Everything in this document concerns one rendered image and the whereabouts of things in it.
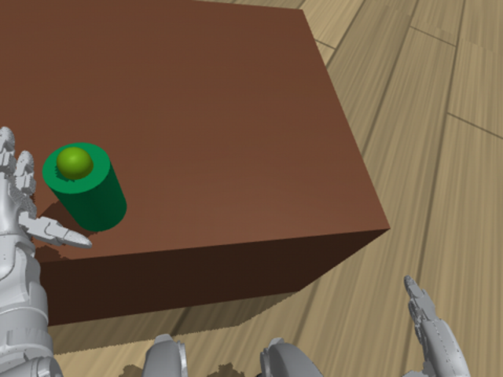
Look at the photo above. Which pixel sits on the left robot arm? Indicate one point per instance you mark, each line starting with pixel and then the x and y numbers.
pixel 26 348

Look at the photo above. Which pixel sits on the bottle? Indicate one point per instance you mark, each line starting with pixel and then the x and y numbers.
pixel 82 178

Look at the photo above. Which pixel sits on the left robot hand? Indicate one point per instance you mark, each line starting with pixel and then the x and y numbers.
pixel 17 211

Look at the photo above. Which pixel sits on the right robot hand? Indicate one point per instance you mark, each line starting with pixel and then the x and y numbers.
pixel 442 354

